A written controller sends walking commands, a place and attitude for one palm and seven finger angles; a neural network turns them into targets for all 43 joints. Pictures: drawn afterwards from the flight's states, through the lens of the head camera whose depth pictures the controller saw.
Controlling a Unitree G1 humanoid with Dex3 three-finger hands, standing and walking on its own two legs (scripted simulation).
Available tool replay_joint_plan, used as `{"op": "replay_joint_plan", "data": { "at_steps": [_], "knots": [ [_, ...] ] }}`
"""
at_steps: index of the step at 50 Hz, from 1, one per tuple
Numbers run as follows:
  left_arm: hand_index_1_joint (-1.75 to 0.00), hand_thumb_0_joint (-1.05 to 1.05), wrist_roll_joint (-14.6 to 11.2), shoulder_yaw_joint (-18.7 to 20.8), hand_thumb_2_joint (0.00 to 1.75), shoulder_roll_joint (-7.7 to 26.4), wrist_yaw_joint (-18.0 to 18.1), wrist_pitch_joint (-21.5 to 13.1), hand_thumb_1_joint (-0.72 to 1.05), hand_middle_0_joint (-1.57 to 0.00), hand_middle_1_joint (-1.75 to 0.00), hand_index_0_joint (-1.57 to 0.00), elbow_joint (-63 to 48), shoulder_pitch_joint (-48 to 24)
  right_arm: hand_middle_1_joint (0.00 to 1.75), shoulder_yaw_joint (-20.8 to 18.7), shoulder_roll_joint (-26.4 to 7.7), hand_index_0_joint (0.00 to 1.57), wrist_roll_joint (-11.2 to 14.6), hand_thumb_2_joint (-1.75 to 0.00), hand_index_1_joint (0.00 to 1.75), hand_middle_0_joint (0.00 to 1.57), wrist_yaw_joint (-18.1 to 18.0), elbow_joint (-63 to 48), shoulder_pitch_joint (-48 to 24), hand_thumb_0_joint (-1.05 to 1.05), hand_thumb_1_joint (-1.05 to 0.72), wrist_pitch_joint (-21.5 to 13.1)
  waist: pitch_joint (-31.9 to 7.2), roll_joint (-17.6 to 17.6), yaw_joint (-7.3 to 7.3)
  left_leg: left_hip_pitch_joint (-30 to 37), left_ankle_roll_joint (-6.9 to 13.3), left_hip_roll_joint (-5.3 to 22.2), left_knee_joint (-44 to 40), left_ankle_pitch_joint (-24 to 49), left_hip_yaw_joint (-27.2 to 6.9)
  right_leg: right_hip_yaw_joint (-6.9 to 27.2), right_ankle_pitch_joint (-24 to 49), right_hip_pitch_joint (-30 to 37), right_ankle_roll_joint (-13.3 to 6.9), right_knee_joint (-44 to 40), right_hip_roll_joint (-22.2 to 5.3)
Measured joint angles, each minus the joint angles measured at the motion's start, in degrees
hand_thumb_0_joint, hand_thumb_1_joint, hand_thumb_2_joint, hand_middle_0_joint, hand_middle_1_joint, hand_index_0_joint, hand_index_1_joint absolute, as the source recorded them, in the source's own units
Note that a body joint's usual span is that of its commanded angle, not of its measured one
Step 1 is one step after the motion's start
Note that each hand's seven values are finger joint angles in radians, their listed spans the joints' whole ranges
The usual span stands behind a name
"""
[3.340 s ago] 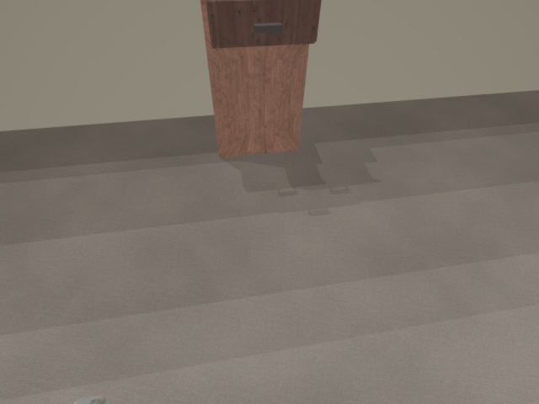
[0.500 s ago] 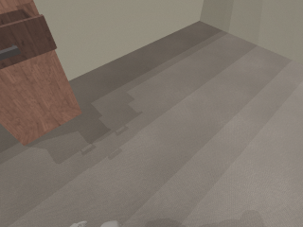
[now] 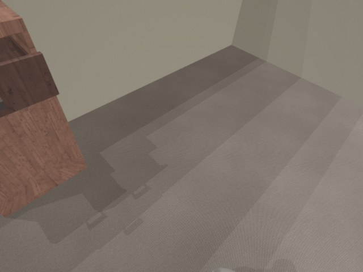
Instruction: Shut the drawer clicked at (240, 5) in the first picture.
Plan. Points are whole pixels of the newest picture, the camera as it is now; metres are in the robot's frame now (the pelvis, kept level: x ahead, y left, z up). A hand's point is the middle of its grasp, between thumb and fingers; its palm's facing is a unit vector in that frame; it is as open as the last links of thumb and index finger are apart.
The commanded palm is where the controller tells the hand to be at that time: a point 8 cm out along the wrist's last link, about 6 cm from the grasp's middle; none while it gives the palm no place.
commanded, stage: walk to a spot facing it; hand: left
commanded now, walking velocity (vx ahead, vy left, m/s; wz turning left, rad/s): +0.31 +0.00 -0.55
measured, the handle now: out of the picture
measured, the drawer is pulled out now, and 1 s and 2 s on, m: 0.18 0.18 0.18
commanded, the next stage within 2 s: turn to face it in 0.18 s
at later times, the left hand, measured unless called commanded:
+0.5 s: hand (161, 204) +0.34 +0.08 -0.16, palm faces -0.16 -0.96 -0.22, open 7.4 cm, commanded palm none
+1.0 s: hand (122, 223) +0.27 +0.19 -0.17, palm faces +0.21 -0.94 -0.27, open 7.4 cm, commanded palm none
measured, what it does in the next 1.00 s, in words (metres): walks ahead: right foot, then left foot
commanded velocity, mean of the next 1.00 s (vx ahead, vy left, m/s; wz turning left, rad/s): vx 0.06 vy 0.00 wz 0.30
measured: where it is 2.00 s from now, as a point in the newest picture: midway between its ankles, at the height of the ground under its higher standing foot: outside the picture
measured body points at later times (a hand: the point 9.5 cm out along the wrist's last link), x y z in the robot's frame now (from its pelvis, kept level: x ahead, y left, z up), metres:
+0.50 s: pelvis +0.19 -0.07 -0.01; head +0.21 -0.09 +0.44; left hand +0.34 +0.13 -0.15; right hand +0.14 -0.30 -0.18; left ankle +0.17 +0.08 -0.66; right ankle +0.23 -0.15 -0.74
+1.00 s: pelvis +0.24 -0.05 -0.01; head +0.27 -0.03 +0.44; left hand +0.26 +0.23 -0.15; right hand +0.34 -0.28 -0.14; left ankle +0.27 +0.05 -0.74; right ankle +0.25 -0.20 -0.67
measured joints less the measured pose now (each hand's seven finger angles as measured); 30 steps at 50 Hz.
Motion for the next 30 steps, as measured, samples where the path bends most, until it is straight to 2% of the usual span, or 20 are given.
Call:
{"op": "replay_joint_plan", "data": {
  "at_steps": [4,8,13,15,16,18,19,21,23,26,30],
  "knots": [
    [-0.30,0.01,0.2,0.6,0.90,-0.3,-0.3,0.7,0.91,-0.20,-0.30,-0.20,-2.4,-3.1,0.30,0.0,0.2,0.20,0.1,-0.90,0.30,0.20,0.2,2.1,3.5,0.00,-0.94,0.3,0.4,0.4,-0.49,4.5,-0.7,-0.2,-3.9,-0.9,2.3,-0.8,4.0,-4.3,1.4,-5.8,-2.1],
    [-0.30,0.01,0.2,1.1,0.90,0.6,-0.5,1.3,0.92,-0.20,-0.30,-0.20,-3.9,-6.6,0.30,-0.1,0.7,0.20,-0.1,-0.90,0.30,0.20,0.4,3.3,6.4,0.00,-0.93,0.8,1.8,1.1,-1.99,8.6,-2.3,0.5,-4.9,-3.3,4.8,-2.7,5.6,-4.5,1.7,-16.4,-2.5],
    [-0.30,0.01,0.0,1.0,0.90,1.6,-0.8,0.7,0.92,-0.19,-0.30,-0.20,-6.2,-11.1,0.30,-0.4,0.5,0.20,-0.3,-0.90,0.30,0.20,0.7,4.1,9.3,0.00,-0.91,1.7,4.2,2.8,-4.21,12.2,-5.6,3.0,-1.2,-9.2,7.9,-5.2,3.6,-1.2,-0.6,-26.2,0.1],
    [-0.30,0.01,0.1,0.7,0.90,2.3,-0.9,-0.8,0.91,-0.19,-0.30,-0.20,-7.5,-12.1,0.30,-0.5,0.5,0.20,-0.1,-0.90,0.30,0.20,1.0,4.4,10.8,0.00,-0.91,2.3,4.5,3.1,-4.28,10.9,-6.4,5.5,7.2,-12.9,7.9,-6.5,4.4,2.9,-2.2,-30.9,1.8],
    [-0.30,0.01,0.1,0.7,0.90,2.7,-0.7,-1.9,0.91,-0.20,-0.30,-0.20,-8.0,-12.5,0.30,-0.3,0.5,0.20,0.3,-0.90,0.30,0.20,1.1,4.6,11.1,0.00,-0.91,2.8,4.4,2.7,-3.89,7.7,-5.9,6.2,16.2,-14.0,5.6,-6.5,7.6,3.0,-3.9,-30.5,1.9],
    [-0.30,0.01,-0.6,0.2,0.90,2.4,0.2,-3.2,0.91,-0.20,-0.30,-0.20,-8.2,-13.5,0.30,-0.3,-0.2,0.20,0.9,-0.90,0.30,0.20,0.9,4.8,9.1,0.00,-0.91,3.9,5.3,3.7,-3.96,-0.9,-4.9,5.2,35.3,-15.6,-3.6,-6.7,3.9,2.8,-5.4,-26.4,2.9],
    [-0.30,0.01,-0.9,-0.1,0.90,2.1,0.6,-3.3,0.91,-0.20,-0.30,-0.20,-8.0,-13.7,0.30,-0.3,-0.6,0.20,1.0,-0.90,0.30,0.20,0.7,4.7,7.8,0.00,-0.91,4.2,5.4,4.1,-4.24,-4.6,-4.5,4.3,41.9,-14.5,-6.9,-6.9,2.2,3.9,-5.5,-26.5,3.3],
    [-0.30,0.01,-1.0,-0.9,0.90,1.1,1.4,-3.2,0.91,-0.20,-0.30,-0.20,-7.3,-13.7,0.30,-0.3,-1.2,0.20,0.7,-0.90,0.30,0.20,0.4,4.1,5.2,0.00,-0.91,4.6,4.9,4.7,-4.68,-10.7,-4.1,3.3,47.6,-10.7,-10.2,-7.4,1.6,6.7,-4.7,-29.4,4.0],
    [-0.30,0.01,-0.9,-1.7,0.90,0.1,1.9,-3.1,0.91,-0.20,-0.30,-0.20,-6.5,-13.4,0.30,-0.1,-1.4,0.20,0.5,-0.90,0.30,0.20,0.2,2.9,2.9,0.00,-0.91,4.7,3.9,4.8,-5.17,-15.2,-4.0,2.9,46.2,-8.0,-11.5,-8.0,2.5,9.3,-4.5,-33.1,4.4],
    [-0.30,0.01,-0.8,-2.8,0.90,-1.7,2.1,-2.6,0.91,-0.20,-0.30,-0.20,-5.4,-13.1,0.30,0.1,-1.2,0.20,0.5,-0.90,0.30,0.20,0.2,1.1,0.8,0.00,-0.91,4.9,2.1,4.6,-5.49,-18.6,-4.3,2.5,38.9,-6.0,-11.7,-9.4,3.0,12.5,-4.6,-37.1,4.1],
    [-0.30,-0.01,-1.0,-2.4,0.90,-2.8,2.6,-2.2,0.93,-0.20,-0.30,-0.21,-6.4,-13.2,0.30,0.1,-0.8,0.20,0.4,-0.90,0.30,0.20,0.6,-0.1,-0.8,0.00,-0.92,6.0,0.8,3.9,-4.50,-19.3,-4.8,2.0,31.4,-5.7,-10.3,-12.1,2.2,15.5,-4.0,-39.1,3.2]
  ]
}}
